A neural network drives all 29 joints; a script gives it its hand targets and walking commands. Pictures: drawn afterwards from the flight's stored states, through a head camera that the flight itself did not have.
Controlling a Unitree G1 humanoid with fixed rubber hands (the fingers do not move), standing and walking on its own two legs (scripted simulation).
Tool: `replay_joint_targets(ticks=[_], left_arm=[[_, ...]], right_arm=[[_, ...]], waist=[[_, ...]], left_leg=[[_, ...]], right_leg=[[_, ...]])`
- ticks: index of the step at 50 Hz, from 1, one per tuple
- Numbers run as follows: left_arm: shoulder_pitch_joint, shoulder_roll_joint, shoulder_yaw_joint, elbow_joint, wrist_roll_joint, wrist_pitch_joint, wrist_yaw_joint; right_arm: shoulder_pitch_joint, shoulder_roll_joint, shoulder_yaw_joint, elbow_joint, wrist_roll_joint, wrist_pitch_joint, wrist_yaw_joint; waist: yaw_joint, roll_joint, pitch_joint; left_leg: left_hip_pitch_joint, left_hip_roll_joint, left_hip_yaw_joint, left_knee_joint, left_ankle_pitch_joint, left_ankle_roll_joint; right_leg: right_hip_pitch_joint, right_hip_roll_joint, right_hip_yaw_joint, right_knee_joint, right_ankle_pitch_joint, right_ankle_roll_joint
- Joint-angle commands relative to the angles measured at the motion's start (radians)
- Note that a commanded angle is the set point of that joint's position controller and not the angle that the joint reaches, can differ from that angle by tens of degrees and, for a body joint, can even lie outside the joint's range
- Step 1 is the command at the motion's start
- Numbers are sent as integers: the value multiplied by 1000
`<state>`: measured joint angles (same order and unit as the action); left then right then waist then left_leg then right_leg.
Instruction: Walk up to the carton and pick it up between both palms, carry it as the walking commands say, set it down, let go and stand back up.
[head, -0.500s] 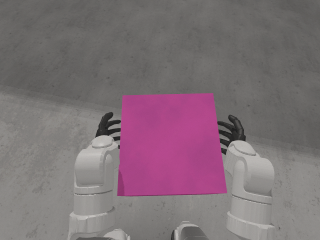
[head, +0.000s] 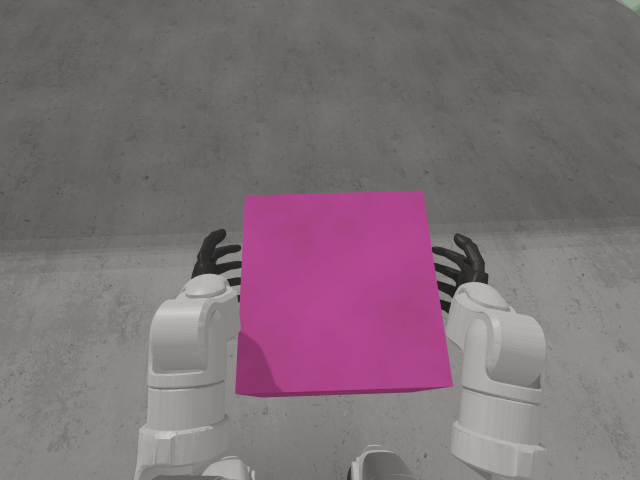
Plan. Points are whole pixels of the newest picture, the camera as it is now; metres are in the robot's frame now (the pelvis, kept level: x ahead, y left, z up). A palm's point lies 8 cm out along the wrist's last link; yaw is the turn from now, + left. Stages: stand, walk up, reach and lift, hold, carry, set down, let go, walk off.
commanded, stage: carry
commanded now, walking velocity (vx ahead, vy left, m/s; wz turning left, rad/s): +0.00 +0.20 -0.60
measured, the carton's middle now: (335, 302) +0.33 -0.02 -0.01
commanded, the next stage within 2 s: none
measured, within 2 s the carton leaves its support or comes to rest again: neither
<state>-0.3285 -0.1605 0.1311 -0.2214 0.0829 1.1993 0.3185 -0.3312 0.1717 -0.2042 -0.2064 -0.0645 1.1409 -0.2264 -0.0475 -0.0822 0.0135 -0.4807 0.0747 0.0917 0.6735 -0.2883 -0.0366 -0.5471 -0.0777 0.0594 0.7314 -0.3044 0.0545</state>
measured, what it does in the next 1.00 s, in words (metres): steps to the left, turning right: right foot, then left foot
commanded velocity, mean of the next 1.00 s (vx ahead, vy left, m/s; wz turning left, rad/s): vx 0.00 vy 0.17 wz -0.50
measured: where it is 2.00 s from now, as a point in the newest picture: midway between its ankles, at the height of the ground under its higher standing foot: outside the picture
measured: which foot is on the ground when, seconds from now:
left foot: down 0.00-0.24, up 0.26-0.52, down 0.54-0.80, up 0.82-1.00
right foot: up 0.00-0.20, down 0.22-0.54, up 0.56-0.76, down 0.78-1.00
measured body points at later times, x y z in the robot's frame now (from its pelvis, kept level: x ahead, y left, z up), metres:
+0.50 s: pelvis -0.04 +0.11 +0.01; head +0.02 +0.10 +0.45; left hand +0.31 +0.14 +0.06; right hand +0.20 -0.14 +0.07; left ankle +0.04 +0.25 -0.69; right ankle -0.04 -0.05 -0.71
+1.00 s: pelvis -0.04 +0.25 +0.01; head +0.00 +0.23 +0.46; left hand +0.29 +0.18 +0.06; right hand +0.11 -0.06 +0.07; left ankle +0.06 +0.36 -0.68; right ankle -0.08 +0.12 -0.71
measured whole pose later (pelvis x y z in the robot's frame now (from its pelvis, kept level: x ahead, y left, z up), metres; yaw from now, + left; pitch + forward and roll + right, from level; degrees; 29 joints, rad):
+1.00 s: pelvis -0.04 +0.25 +0.01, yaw -36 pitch +5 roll +2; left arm -0.31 -0.16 0.14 -0.18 0.04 1.21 0.33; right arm -0.31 0.16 -0.18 -0.22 -0.08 1.20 -0.25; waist -0.03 -0.04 0.00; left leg -0.54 0.05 0.06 0.86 -0.43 -0.04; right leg -0.47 -0.07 0.01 0.63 -0.25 0.03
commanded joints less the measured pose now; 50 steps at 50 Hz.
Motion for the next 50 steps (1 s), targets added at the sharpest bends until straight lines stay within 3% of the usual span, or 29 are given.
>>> replay_joint_targets(ticks=[1,4,9,10,11,12,13,14,16,20,24,26,27,28,29,30,31,33,34,37,38,39,40,41,42,43,44,47,50], left_arm=[[-559,-896,-634,-70,-392,-15,-463],[-593,-958,-668,-64,-439,-19,-484],[-646,-943,-661,-145,-492,-27,-489],[-604,-947,-649,-95,-483,-17,-495],[-523,-944,-634,-28,-473,-8,-504],[-490,-923,-630,-10,-470,-7,-511],[-432,-904,-621,8,-459,-10,-513],[-392,-912,-602,55,-440,-12,-520],[-506,-947,-611,14,-460,-18,-518],[-634,-948,-647,-131,-483,-35,-494],[-528,-914,-632,-111,-424,-24,-471],[-477,-902,-617,-53,-396,-15,-464],[-457,-903,-618,-32,-381,-12,-460],[-500,-910,-631,-67,-386,-19,-456],[-521,-909,-632,-54,-390,-16,-462],[-596,-906,-651,-89,-419,-13,-471],[-590,-958,-677,-83,-435,-13,-479],[-680,-1002,-716,-152,-483,-22,-491],[-717,-996,-737,-195,-512,-19,-495],[-670,-979,-715,-141,-517,5,-503],[-636,-976,-699,-103,-507,15,-508],[-566,-985,-687,-39,-497,27,-516],[-517,-948,-672,-11,-482,29,-521],[-472,-939,-659,11,-476,26,-529],[-439,-960,-655,35,-470,15,-531],[-502,-974,-663,-9,-485,10,-528],[-546,-988,-658,-37,-492,7,-530],[-560,-979,-668,-83,-482,-6,-514],[-560,-982,-669,-134,-455,-12,-486]], right_arm=[[-488,901,688,-19,428,25,404],[-480,934,651,29,388,15,400],[-563,916,681,-96,392,5,367],[-504,905,670,-53,368,10,358],[-469,882,674,-35,347,12,350],[-409,893,676,-6,331,14,350],[-407,887,684,-5,337,14,355],[-463,896,727,-59,357,14,356],[-564,911,749,-73,384,10,362],[-631,936,776,-127,446,7,374],[-556,934,768,-80,467,30,390],[-491,921,750,-14,450,41,398],[-458,920,738,31,440,45,405],[-504,896,738,-13,446,35,410],[-489,904,725,5,432,35,410],[-514,921,715,25,429,29,418],[-489,934,702,42,411,33,418],[-556,958,704,-33,402,23,408],[-563,968,710,-53,408,22,403],[-560,943,715,-77,388,32,383],[-528,930,707,-52,373,36,377],[-492,909,700,-28,347,42,371],[-439,925,709,3,333,47,368],[-444,941,725,-10,345,50,372],[-492,940,751,-79,375,50,379],[-562,936,763,-114,394,43,379],[-595,955,778,-111,402,43,379],[-595,958,806,-123,442,36,389],[-550,975,794,-85,477,55,407]], waist=[[46,418,-482],[49,299,-407],[42,187,-472],[52,100,-485],[70,-37,-489],[58,-247,-524],[52,-213,-484],[66,-246,-491],[64,-117,-481],[65,-78,-495],[65,-112,-506],[40,-85,-525],[35,113,-581],[47,395,-570],[49,360,-512],[53,372,-452],[49,291,-386],[48,287,-368],[43,318,-386],[37,239,-452],[48,178,-470],[65,64,-486],[54,-205,-493],[56,-275,-499],[58,-269,-508],[56,-157,-504],[56,-120,-516],[60,-112,-511],[53,-81,-509]], left_leg=[[407,360,-224,-303,284,175],[285,253,-77,-246,364,139],[390,239,53,-53,419,121],[279,194,77,21,301,86],[45,148,71,107,17,41],[-217,61,49,257,-337,-12],[-317,38,-43,394,-362,-24],[-311,40,-94,420,-322,-21],[-329,31,-91,435,-218,-39],[-193,2,-66,326,-144,-43],[20,-17,-29,78,-106,-37],[245,-20,43,-196,-6,-23],[408,109,-71,-275,68,26],[512,316,-316,-257,434,117],[428,370,-280,-273,431,189],[274,327,-205,-260,311,200],[222,279,-159,-286,230,182],[213,213,-41,-258,225,133],[280,224,-28,-205,292,137],[370,223,27,-76,385,161],[335,187,41,-2,331,135],[139,146,37,69,144,90],[-118,57,66,180,-242,31],[-297,2,-21,334,-371,-2],[-286,16,-108,388,-338,1],[-287,19,-104,404,-276,-7],[-276,16,-101,363,-209,-4],[-119,-26,-32,197,-139,-16],[68,-52,28,-72,-53,-15]], right_leg=[[-130,19,-117,410,-331,-30],[-30,17,-149,313,-205,-16],[162,49,-200,-151,7,-34],[322,-6,-105,-283,108,-49],[509,-154,115,-323,289,-108],[688,-399,425,-277,716,-194],[707,-425,461,-241,939,-234],[700,-372,369,-221,987,-247],[733,-268,261,-154,978,-195],[542,-236,196,-171,694,-205],[361,-192,184,-189,425,-156],[235,-102,106,-100,230,-98],[121,-25,21,46,18,-56],[-105,90,-108,247,-290,10],[-125,54,-140,386,-371,10],[-42,17,-108,359,-291,-19],[-24,20,-136,367,-227,-18],[22,35,-160,275,-144,-18],[8,31,-156,187,-133,-24],[106,46,-174,-112,-55,-45],[201,5,-99,-287,73,-55],[386,-109,89,-330,204,-100],[569,-341,372,-312,637,-174],[695,-413,477,-269,903,-245],[682,-389,464,-238,921,-280],[703,-320,359,-201,924,-243],[707,-267,281,-165,888,-205],[563,-194,108,-175,706,-163],[433,-139,48,-162,512,-137]])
